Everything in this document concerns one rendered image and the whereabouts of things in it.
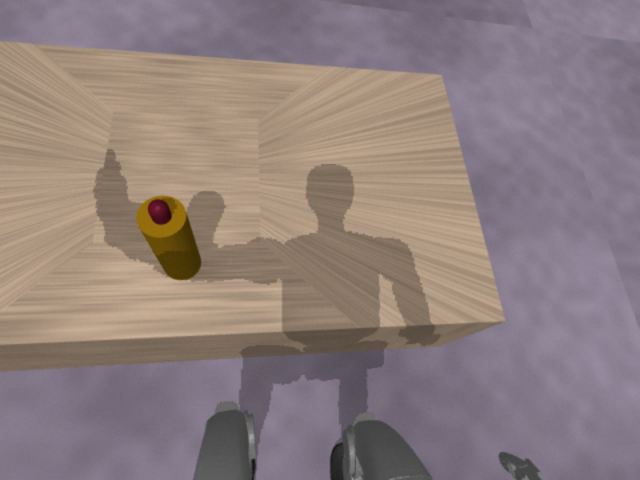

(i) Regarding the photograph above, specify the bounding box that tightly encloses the right robot hand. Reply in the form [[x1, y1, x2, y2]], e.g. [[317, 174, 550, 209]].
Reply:
[[499, 452, 543, 480]]

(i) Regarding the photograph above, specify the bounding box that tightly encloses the bottle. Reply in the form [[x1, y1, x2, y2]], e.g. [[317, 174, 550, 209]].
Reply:
[[136, 196, 201, 280]]

